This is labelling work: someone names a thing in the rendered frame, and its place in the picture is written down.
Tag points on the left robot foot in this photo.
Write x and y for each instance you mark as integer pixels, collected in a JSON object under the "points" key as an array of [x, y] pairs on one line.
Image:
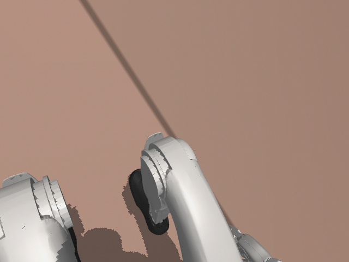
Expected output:
{"points": [[73, 237]]}

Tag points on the right robot hand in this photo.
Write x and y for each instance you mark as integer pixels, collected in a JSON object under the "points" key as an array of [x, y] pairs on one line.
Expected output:
{"points": [[249, 248]]}

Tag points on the right robot foot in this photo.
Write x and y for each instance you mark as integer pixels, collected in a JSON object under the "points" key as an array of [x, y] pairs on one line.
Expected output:
{"points": [[136, 187]]}

